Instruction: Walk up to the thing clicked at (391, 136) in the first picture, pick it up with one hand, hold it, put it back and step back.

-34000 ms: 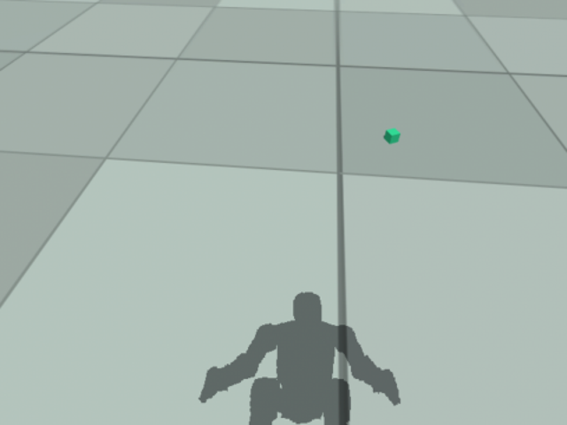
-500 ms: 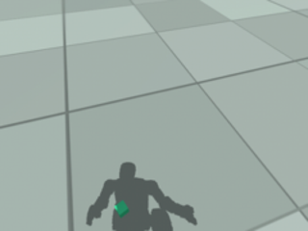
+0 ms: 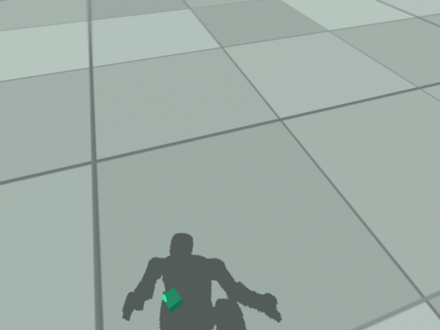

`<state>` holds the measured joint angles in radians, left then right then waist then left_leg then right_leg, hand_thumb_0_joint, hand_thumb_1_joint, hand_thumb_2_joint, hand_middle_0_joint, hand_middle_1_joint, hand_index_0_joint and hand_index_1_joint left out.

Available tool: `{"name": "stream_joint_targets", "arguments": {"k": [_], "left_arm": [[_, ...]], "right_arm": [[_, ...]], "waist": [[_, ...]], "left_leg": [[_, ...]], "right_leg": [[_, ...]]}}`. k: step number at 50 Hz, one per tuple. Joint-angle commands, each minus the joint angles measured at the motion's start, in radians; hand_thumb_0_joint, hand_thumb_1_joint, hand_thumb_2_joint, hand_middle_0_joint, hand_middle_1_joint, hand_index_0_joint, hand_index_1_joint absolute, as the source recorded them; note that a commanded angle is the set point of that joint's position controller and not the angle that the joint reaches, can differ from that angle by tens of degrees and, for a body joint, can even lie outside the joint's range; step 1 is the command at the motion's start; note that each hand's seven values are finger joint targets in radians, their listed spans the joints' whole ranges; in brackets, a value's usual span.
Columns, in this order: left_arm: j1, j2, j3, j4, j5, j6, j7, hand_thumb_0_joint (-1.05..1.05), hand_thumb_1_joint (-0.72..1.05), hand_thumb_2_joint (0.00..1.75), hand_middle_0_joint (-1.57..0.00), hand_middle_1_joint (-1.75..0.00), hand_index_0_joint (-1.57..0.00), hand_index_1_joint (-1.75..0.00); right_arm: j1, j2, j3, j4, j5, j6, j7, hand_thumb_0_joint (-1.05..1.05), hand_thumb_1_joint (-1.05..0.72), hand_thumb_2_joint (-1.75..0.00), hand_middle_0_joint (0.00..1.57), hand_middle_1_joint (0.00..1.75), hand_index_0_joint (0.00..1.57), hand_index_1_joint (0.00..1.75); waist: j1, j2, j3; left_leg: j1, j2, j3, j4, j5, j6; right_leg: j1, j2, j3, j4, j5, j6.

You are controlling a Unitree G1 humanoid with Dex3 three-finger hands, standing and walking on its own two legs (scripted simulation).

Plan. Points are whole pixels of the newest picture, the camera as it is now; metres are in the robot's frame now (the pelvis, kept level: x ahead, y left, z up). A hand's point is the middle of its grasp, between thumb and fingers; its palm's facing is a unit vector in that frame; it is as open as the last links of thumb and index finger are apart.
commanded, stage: stand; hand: left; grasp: from above
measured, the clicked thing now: (172, 299) +0.42 +0.23 -0.75
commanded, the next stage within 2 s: step back in 0.02 s
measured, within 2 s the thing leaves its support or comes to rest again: neither
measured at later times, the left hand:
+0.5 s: hand out of the picture +0.09 +0.32 -0.18, palm faces -0.03 -0.94 -0.33, open 7.3 cm
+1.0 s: hand out of the picture -0.02 +0.33 -0.15, palm faces -0.04 -0.91 -0.40, open 7.4 cm
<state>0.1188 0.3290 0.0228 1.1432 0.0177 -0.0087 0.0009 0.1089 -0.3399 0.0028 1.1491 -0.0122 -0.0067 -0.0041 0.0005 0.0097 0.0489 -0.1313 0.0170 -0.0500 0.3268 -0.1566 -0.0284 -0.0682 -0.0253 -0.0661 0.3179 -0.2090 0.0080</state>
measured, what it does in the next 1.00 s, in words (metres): walks backwards: left foot, then right foot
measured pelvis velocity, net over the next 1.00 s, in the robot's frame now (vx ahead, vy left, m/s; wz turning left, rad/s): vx -0.14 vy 0.07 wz -0.05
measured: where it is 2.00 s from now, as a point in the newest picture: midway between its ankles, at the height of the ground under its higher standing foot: outside the picture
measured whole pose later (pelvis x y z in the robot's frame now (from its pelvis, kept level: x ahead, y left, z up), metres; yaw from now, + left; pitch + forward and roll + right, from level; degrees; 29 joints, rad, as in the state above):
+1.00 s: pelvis -0.14 +0.07 -0.02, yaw -3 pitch -1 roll +2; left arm 0.14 0.35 0.07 0.81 0.04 0.03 0.01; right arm 0.14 -0.40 -0.04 0.87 0.01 0.04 -0.02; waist 0.02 -0.01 0.17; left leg -0.40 -0.12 -0.14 1.10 -0.51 -0.01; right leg -0.33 0.00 0.05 0.58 -0.23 -0.03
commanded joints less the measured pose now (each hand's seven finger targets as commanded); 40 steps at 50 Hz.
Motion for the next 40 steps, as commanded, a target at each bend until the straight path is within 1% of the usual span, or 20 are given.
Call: {"name": "stream_joint_targets", "arguments": {"k": [1,5,8,11,13,14,15,16,17,18,19,22,23,24,29,34,37,38,39,40], "left_arm": [[-0.027,0.288,0.088,-0.073,-0.022,-0.014,0.020,0.00,0.90,0.90,-0.20,-0.30,-0.20,-0.30],[-0.013,0.296,0.106,-0.138,-0.022,-0.005,0.027,0.00,0.90,0.90,-0.20,-0.30,-0.20,-0.30],[-0.099,0.305,0.114,-0.217,0.001,0.003,0.031,0.00,0.90,0.90,-0.20,-0.30,-0.20,-0.30],[-0.149,0.299,0.109,-0.266,0.011,0.008,0.031,0.00,0.90,0.90,-0.20,-0.30,-0.20,-0.30],[-0.140,0.283,0.098,-0.284,0.009,0.013,0.032,0.00,0.90,0.90,-0.20,-0.30,-0.20,-0.30],[-0.126,0.277,0.095,-0.290,0.001,0.021,0.030,0.00,0.90,0.90,-0.20,-0.30,-0.20,-0.30],[-0.109,0.235,0.088,-0.303,-0.015,0.030,0.028,0.00,0.90,0.90,-0.20,-0.30,-0.20,-0.30],[-0.110,0.203,0.085,-0.315,-0.025,0.039,0.032,0.00,0.90,0.90,-0.20,-0.30,-0.20,-0.30],[-0.079,0.190,0.084,-0.304,-0.023,0.053,0.040,0.00,0.90,0.90,-0.20,-0.30,-0.20,-0.30],[-0.050,0.192,0.079,-0.307,-0.019,0.057,0.047,0.00,0.90,0.90,-0.20,-0.30,-0.20,-0.30],[-0.058,0.195,0.076,-0.302,-0.017,0.058,0.052,0.00,0.90,0.90,-0.20,-0.30,-0.20,-0.30],[0.017,0.223,0.082,-0.289,-0.031,0.060,0.050,0.00,0.90,0.90,-0.20,-0.30,-0.20,-0.30],[0.019,0.226,0.084,-0.294,-0.025,0.060,0.048,0.00,0.90,0.90,-0.20,-0.30,-0.20,-0.30],[0.018,0.223,0.087,-0.299,-0.020,0.055,0.047,0.00,0.90,0.90,-0.20,-0.30,-0.20,-0.30],[-0.029,0.221,0.089,-0.341,-0.009,0.040,0.042,0.00,0.90,0.90,-0.20,-0.30,-0.20,-0.30],[0.028,0.218,0.094,-0.336,0.001,0.034,0.033,0.00,0.90,0.90,-0.20,-0.30,-0.20,-0.30],[0.111,0.213,0.102,-0.305,0.011,0.025,0.027,0.00,0.90,0.90,-0.20,-0.30,-0.20,-0.30],[0.112,0.231,0.107,-0.305,0.015,0.022,0.024,0.00,0.90,0.90,-0.20,-0.30,-0.20,-0.30],[0.104,0.262,0.116,-0.318,0.017,0.019,0.022,0.00,0.90,0.90,-0.20,-0.30,-0.20,-0.30],[0.072,0.320,0.129,-0.335,0.012,0.019,0.017,0.00,0.90,0.90,-0.20,-0.30,-0.20,-0.30]], "right_arm": [[-0.070,-0.239,-0.055,-0.080,0.001,0.000,-0.003,0.00,-0.90,-0.90,0.20,0.30,0.20,0.30],[-0.015,-0.207,-0.061,-0.129,0.015,0.018,-0.001,0.00,-0.90,-0.90,0.20,0.30,0.20,0.30],[0.039,-0.214,-0.085,-0.159,0.008,0.046,0.006,0.00,-0.90,-0.90,0.20,0.30,0.20,0.30],[0.079,-0.221,-0.096,-0.185,0.014,0.053,0.013,0.00,-0.90,-0.90,0.20,0.30,0.20,0.30],[0.096,-0.214,-0.096,-0.196,0.013,0.039,0.013,0.00,-0.90,-0.90,0.20,0.30,0.20,0.30],[0.103,-0.217,-0.097,-0.200,0.007,0.030,0.010,0.00,-0.90,-0.90,0.20,0.30,0.20,0.30],[0.080,-0.255,-0.109,-0.217,-0.006,0.023,0.004,0.00,-0.90,-0.90,0.20,0.30,0.20,0.30],[0.093,-0.305,-0.124,-0.225,-0.015,0.018,-0.001,0.00,-0.90,-0.90,0.20,0.30,0.20,0.30],[0.115,-0.314,-0.125,-0.223,-0.021,0.015,-0.005,0.00,-0.90,-0.90,0.20,0.30,0.20,0.30],[0.111,-0.341,-0.131,-0.242,-0.013,0.013,-0.010,0.00,-0.90,-0.90,0.20,0.30,0.20,0.30],[0.075,-0.343,-0.135,-0.258,-0.011,0.015,-0.015,0.00,-0.90,-0.90,0.20,0.30,0.20,0.30],[-0.023,-0.275,-0.120,-0.300,-0.015,0.016,-0.036,0.00,-0.90,-0.90,0.20,0.30,0.20,0.30],[-0.001,-0.254,-0.120,-0.310,-0.014,0.015,-0.040,0.00,-0.90,-0.90,0.20,0.30,0.20,0.30],[0.019,-0.243,-0.116,-0.309,-0.009,0.014,-0.042,0.00,-0.90,-0.90,0.20,0.30,0.20,0.30],[0.088,-0.242,-0.125,-0.321,-0.005,0.020,-0.047,0.00,-0.90,-0.90,0.20,0.30,0.20,0.30],[0.048,-0.260,-0.129,-0.353,-0.003,0.024,-0.036,0.00,-0.90,-0.90,0.20,0.30,0.20,0.30],[-0.028,-0.272,-0.128,-0.368,0.007,0.027,-0.027,0.00,-0.90,-0.90,0.20,0.30,0.20,0.30],[-0.027,-0.259,-0.123,-0.369,0.011,0.027,-0.024,0.00,-0.90,-0.90,0.20,0.30,0.20,0.30],[-0.030,-0.246,-0.118,-0.375,0.014,0.027,-0.023,0.00,-0.90,-0.90,0.20,0.30,0.20,0.30],[-0.047,-0.218,-0.115,-0.372,0.018,0.031,-0.020,0.00,-0.90,-0.90,0.20,0.30,0.20,0.30]], "waist": [[0.004,-0.023,0.063],[-0.007,-0.085,-0.063],[-0.023,-0.186,-0.080],[-0.046,-0.196,-0.059],[-0.039,-0.176,-0.084],[-0.039,-0.110,-0.092],[-0.027,0.043,-0.095],[-0.035,0.172,-0.094],[-0.026,0.134,-0.100],[-0.033,0.146,-0.114],[-0.032,0.171,-0.118],[0.025,0.169,-0.126],[0.016,0.139,-0.133],[0.006,0.133,-0.143],[-0.057,0.095,-0.100],[-0.044,0.098,-0.123],[0.012,0.057,-0.110],[0.009,-0.001,-0.104],[0.009,-0.088,-0.093],[0.024,-0.223,-0.037]], "left_leg": [[-0.097,0.070,-0.065,0.079,0.253,0.069],[-0.091,-0.005,0.016,0.291,0.196,0.063],[-0.138,-0.056,0.001,0.557,-0.319,0.074],[-0.156,-0.030,-0.028,0.554,-0.329,0.088],[-0.148,-0.021,0.012,0.350,-0.167,0.084],[-0.121,0.007,0.012,0.202,0.138,0.080],[-0.087,0.094,-0.119,0.121,0.425,0.102],[0.032,0.188,-0.286,0.097,0.674,0.146],[0.068,0.259,-0.339,0.112,0.752,0.201],[0.066,0.290,-0.358,0.123,0.816,0.210],[0.047,0.290,-0.372,0.095,0.723,0.200],[0.121,0.197,-0.199,0.153,0.666,0.162],[0.146,0.178,-0.181,0.158,0.637,0.141],[0.193,0.190,-0.187,0.171,0.655,0.167],[0.224,0.187,-0.165,0.174,0.611,0.158],[0.119,0.204,-0.171,0.174,0.436,0.184],[-0.072,0.210,-0.181,0.184,0.206,0.187],[-0.155,0.174,-0.166,0.208,0.110,0.164],[-0.233,0.104,-0.116,0.288,-0.009,0.130],[-0.261,-0.063,-0.018,0.483,-0.211,0.058]], "right_leg": [[-0.066,-0.106,0.114,0.012,0.254,-0.036],[-0.043,-0.204,0.173,0.041,0.416,-0.143],[-0.134,-0.337,0.262,0.044,0.397,-0.254],[-0.187,-0.316,0.215,0.108,0.389,-0.235],[-0.122,-0.243,0.161,0.223,0.393,-0.168],[-0.107,-0.182,0.115,0.306,0.338,-0.116],[-0.151,-0.066,0.055,0.449,0.221,-0.060],[-0.324,0.076,0.092,0.596,-0.146,-0.038],[-0.384,0.117,0.185,0.706,-0.432,-0.045],[-0.399,0.122,0.235,0.769,-0.469,-0.045],[-0.413,0.127,0.279,0.824,-0.440,-0.050],[-0.453,0.113,0.283,0.863,-0.302,-0.040],[-0.449,0.111,0.270,0.848,-0.271,-0.032],[-0.450,0.109,0.252,0.823,-0.271,-0.019],[-0.423,0.092,0.202,0.576,-0.247,0.012],[-0.276,0.054,0.124,0.377,-0.206,-0.022],[-0.106,0.042,0.116,0.222,-0.029,-0.068],[-0.072,0.008,0.190,0.235,0.079,-0.096],[-0.062,-0.077,0.306,0.202,0.138,-0.157],[-0.160,-0.230,0.502,0.076,0.154,-0.279]]}}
